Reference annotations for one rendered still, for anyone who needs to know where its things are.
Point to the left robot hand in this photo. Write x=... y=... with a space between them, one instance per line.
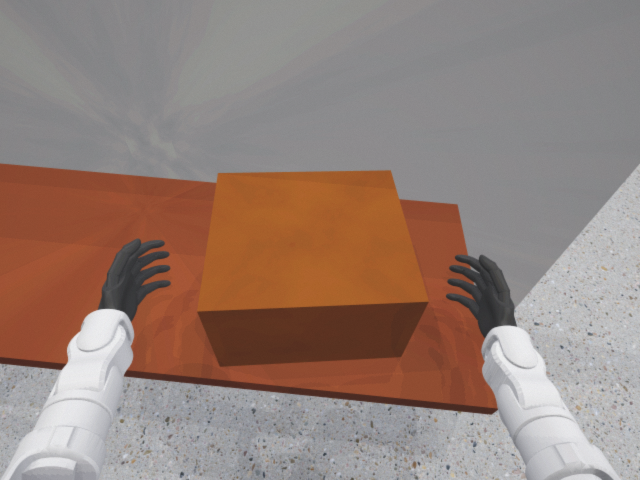
x=122 y=290

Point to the right robot hand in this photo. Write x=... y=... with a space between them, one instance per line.
x=493 y=306

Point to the left robot forearm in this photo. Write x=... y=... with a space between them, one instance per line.
x=68 y=440

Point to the carton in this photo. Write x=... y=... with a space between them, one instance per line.
x=309 y=267

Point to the right robot forearm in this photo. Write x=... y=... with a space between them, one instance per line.
x=549 y=439

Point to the table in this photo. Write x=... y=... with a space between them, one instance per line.
x=60 y=231

